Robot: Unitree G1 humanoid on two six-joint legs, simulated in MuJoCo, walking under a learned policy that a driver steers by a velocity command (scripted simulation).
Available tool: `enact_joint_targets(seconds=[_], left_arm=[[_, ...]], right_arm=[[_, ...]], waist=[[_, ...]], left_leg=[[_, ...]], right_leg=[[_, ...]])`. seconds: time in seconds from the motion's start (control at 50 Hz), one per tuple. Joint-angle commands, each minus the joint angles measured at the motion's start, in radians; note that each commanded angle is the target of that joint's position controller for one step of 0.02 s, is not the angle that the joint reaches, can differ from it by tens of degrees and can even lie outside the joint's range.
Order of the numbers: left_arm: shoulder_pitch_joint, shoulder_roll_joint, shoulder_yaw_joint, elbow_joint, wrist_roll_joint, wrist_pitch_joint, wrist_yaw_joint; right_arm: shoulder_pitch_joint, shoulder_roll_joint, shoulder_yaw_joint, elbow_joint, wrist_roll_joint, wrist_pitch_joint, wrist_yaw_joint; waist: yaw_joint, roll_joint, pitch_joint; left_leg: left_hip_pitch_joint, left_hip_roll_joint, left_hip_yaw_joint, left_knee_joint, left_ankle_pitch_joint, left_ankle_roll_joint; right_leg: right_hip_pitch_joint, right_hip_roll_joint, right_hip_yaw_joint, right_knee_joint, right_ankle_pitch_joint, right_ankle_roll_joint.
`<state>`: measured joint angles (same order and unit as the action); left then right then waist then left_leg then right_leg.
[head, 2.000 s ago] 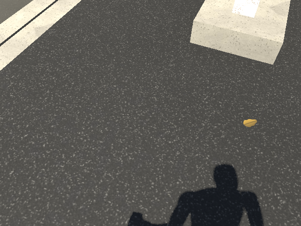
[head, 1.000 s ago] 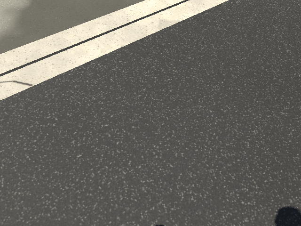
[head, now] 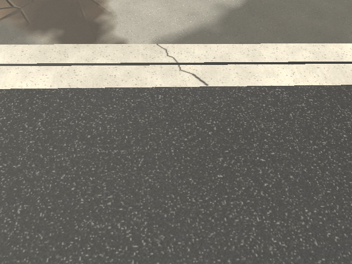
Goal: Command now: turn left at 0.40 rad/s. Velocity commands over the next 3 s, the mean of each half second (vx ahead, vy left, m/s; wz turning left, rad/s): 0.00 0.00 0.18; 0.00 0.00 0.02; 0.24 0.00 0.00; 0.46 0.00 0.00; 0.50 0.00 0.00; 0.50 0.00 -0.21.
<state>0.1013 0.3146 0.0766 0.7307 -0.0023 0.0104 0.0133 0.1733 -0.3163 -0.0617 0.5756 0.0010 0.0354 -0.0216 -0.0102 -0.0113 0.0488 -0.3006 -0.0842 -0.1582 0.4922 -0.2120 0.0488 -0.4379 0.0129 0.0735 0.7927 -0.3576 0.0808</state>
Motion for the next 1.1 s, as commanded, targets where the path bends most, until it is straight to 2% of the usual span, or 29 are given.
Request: enact_joint_targets(seconds=[0.02,0.06,0.08,0.1,0.12,0.14,0.16,0.18,0.22,0.24,0.28,0.32,0.34,0.36,0.38,0.4,0.42,0.44,0.48,0.56,0.74,1.06,1.08,1.1], left_arm=[[-0.021,0.086,0.018,-0.075,-0.005,-0.021,-0.008],[0.002,0.077,0.016,-0.075,-0.006,-0.029,-0.018],[0.029,0.065,0.013,-0.068,-0.002,-0.034,-0.022],[0.045,0.071,0.012,-0.068,0.011,-0.039,-0.023],[0.057,0.128,0.019,-0.081,0.031,-0.041,-0.018],[0.007,0.158,0.017,-0.076,0.044,-0.036,-0.016],[-0.016,0.103,0.003,-0.087,0.038,-0.040,-0.014],[-0.027,0.085,-0.004,-0.088,0.031,-0.044,-0.012],[-0.016,0.110,0.000,-0.078,0.015,-0.046,-0.004],[-0.015,0.108,-0.002,-0.073,0.010,-0.045,-0.001],[-0.021,0.100,-0.006,-0.068,0.007,-0.034,-0.003],[-0.009,0.083,-0.014,-0.060,-0.001,-0.021,-0.008],[0.023,0.075,-0.017,-0.053,-0.001,-0.022,-0.011],[0.049,0.065,-0.023,-0.049,0.009,-0.031,-0.017],[0.084,0.072,-0.022,-0.048,0.020,-0.042,-0.026],[0.063,0.066,-0.026,-0.043,0.020,-0.045,-0.028],[0.027,0.069,-0.027,-0.045,0.019,-0.044,-0.029],[0.014,0.057,-0.030,-0.046,0.017,-0.042,-0.027],[0.021,0.053,-0.032,-0.043,0.014,-0.033,-0.020],[0.037,0.049,-0.032,-0.022,0.012,-0.026,-0.010],[0.069,0.050,-0.030,0.041,0.009,-0.025,0.005],[0.125,0.042,-0.030,0.172,0.004,-0.018,0.026],[0.145,0.032,-0.032,0.188,0.004,-0.017,0.027],[0.149,0.034,-0.030,0.197,-0.002,-0.014,0.029]], right_arm=[[-0.017,-0.159,-0.044,-0.061,-0.002,-0.007,0.003],[-0.036,-0.145,-0.036,-0.055,0.003,-0.004,0.006],[-0.053,-0.131,-0.030,-0.054,0.009,-0.002,0.004],[-0.035,-0.110,-0.022,-0.045,0.009,-0.004,0.003],[0.006,-0.072,-0.010,-0.040,-0.009,-0.011,0.002],[0.059,-0.067,-0.012,-0.035,-0.010,-0.017,0.002],[0.035,-0.110,-0.021,-0.032,-0.022,-0.020,-0.003],[0.000,-0.134,-0.032,-0.032,-0.014,-0.020,-0.005],[-0.026,-0.112,-0.033,-0.023,-0.010,-0.010,-0.009],[-0.019,-0.092,-0.029,-0.014,-0.006,-0.006,-0.006],[0.001,-0.041,-0.013,0.009,0.001,-0.006,0.000],[0.027,-0.022,-0.008,0.039,0.002,-0.008,0.004],[0.020,-0.038,-0.010,0.043,-0.004,-0.007,0.005],[0.008,-0.077,-0.015,0.031,-0.012,-0.006,0.003],[-0.003,-0.126,-0.025,0.029,-0.012,-0.002,-0.001],[0.009,-0.103,-0.025,0.041,-0.012,-0.003,0.004],[0.006,-0.071,-0.016,0.041,-0.015,-0.007,0.009],[0.006,-0.062,-0.012,0.050,-0.020,-0.011,0.009],[0.008,-0.063,-0.010,0.060,-0.020,-0.022,0.006],[0.026,-0.054,-0.003,0.077,-0.017,-0.031,0.000],[0.049,-0.032,0.007,0.118,-0.014,-0.040,-0.008],[0.079,-0.011,0.009,0.243,-0.008,-0.045,-0.013],[0.097,-0.007,0.010,0.261,-0.007,-0.043,-0.014],[0.104,-0.020,0.005,0.270,0.000,-0.039,-0.016]], waist=[[-0.019,0.173,-0.134],[-0.001,0.168,-0.138],[0.024,0.161,-0.139],[0.032,0.133,-0.139],[0.004,0.004,-0.160],[-0.065,-0.175,-0.116],[-0.036,-0.200,-0.112],[-0.017,-0.183,-0.095],[0.005,-0.166,-0.089],[0.003,-0.148,-0.092],[-0.002,-0.135,-0.096],[-0.011,-0.142,-0.110],[0.001,-0.131,-0.116],[0.017,-0.078,-0.131],[0.059,0.012,-0.127],[0.037,0.051,-0.128],[0.019,0.036,-0.103],[0.020,0.042,-0.090],[0.024,0.064,-0.065],[0.025,0.062,-0.051],[0.021,0.025,-0.043],[0.024,0.021,-0.023],[0.024,0.027,-0.044],[0.020,0.035,-0.028]], left_leg=[[0.119,0.259,-0.283,-0.091,0.247,0.180],[0.119,0.245,-0.296,-0.061,0.282,0.165],[0.100,0.222,-0.287,-0.042,0.270,0.140],[0.062,0.192,-0.271,-0.029,0.200,0.096],[-0.001,0.121,-0.190,0.078,0.034,0.031],[-0.066,0.001,-0.041,0.146,-0.213,-0.027],[-0.038,0.033,-0.008,0.207,-0.304,-0.072],[-0.047,0.049,0.002,0.250,-0.294,-0.089],[-0.095,0.067,0.013,0.292,-0.294,-0.117],[-0.089,0.085,0.018,0.295,-0.294,-0.127],[-0.020,0.088,0.069,0.174,-0.243,-0.133],[0.091,0.071,0.113,-0.048,-0.032,-0.123],[0.150,0.077,0.098,-0.107,0.077,-0.111],[0.209,0.124,0.041,-0.094,0.219,-0.092],[0.206,0.148,0.018,-0.028,0.266,-0.053],[0.154,0.136,0.028,-0.017,0.155,-0.024],[0.126,0.132,0.022,-0.035,0.106,-0.019],[0.109,0.133,0.016,-0.048,0.092,-0.025],[0.089,0.130,0.014,-0.052,0.110,-0.033],[0.068,0.126,0.013,-0.056,0.080,-0.035],[0.078,0.113,0.024,-0.052,0.085,-0.031],[0.085,0.092,0.056,-0.060,0.099,-0.039],[0.093,0.083,0.063,-0.070,-0.002,-0.036],[0.076,0.072,0.065,-0.075,-0.189,-0.020]], right_leg=[[0.037,-0.001,-0.011,-0.072,-0.020,-0.013],[0.100,-0.001,-0.022,-0.189,0.022,-0.031],[0.171,0.000,-0.034,-0.312,0.116,-0.046],[0.258,-0.032,-0.010,-0.413,0.257,-0.068],[0.343,-0.178,0.122,-0.442,0.422,-0.117],[0.290,-0.290,0.256,-0.450,0.523,-0.250],[0.231,-0.345,0.316,-0.481,0.471,-0.332],[0.243,-0.318,0.294,-0.479,0.432,-0.328],[0.297,-0.287,0.254,-0.462,0.431,-0.299],[0.308,-0.280,0.232,-0.445,0.478,-0.290],[0.297,-0.223,0.152,-0.414,0.546,-0.264],[0.292,-0.176,0.097,-0.378,0.547,-0.232],[0.278,-0.160,0.090,-0.377,0.497,-0.203],[0.245,-0.143,0.082,-0.370,0.398,-0.159],[0.218,-0.094,0.036,-0.368,0.294,-0.123],[0.244,-0.062,-0.013,-0.359,0.204,-0.093],[0.243,-0.054,-0.025,-0.338,0.187,-0.080],[0.240,-0.054,-0.031,-0.328,0.194,-0.080],[0.234,-0.054,-0.032,-0.319,0.226,-0.081],[0.241,-0.052,-0.034,-0.316,0.213,-0.073],[0.237,-0.051,-0.035,-0.324,0.219,-0.054],[0.239,-0.046,-0.038,-0.340,0.220,-0.054],[0.246,-0.031,-0.054,-0.339,0.128,-0.057],[0.221,-0.006,-0.078,-0.315,-0.022,-0.067]])
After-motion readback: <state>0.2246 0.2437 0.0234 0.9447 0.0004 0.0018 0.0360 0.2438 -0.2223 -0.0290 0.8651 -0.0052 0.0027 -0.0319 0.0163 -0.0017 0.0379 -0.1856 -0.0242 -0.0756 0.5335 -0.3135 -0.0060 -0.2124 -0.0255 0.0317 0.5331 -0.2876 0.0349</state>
